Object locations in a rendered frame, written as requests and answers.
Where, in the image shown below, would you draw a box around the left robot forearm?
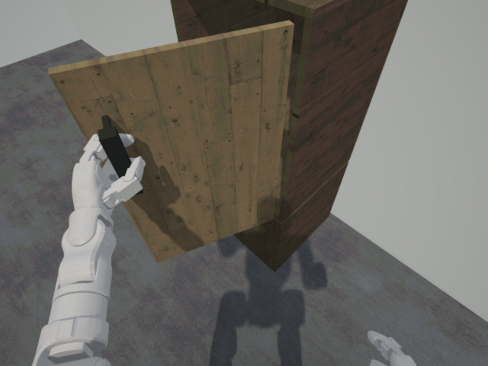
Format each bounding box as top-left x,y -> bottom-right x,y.
32,207 -> 116,366

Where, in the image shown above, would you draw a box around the robot left hand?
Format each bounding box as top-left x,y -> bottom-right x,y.
72,133 -> 146,216

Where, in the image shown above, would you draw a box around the handle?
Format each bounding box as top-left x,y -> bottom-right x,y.
98,115 -> 143,195

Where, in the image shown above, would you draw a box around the robot right hand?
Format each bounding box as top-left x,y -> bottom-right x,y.
368,331 -> 416,366

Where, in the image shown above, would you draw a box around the cupboard door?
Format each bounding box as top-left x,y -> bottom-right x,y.
48,20 -> 294,263

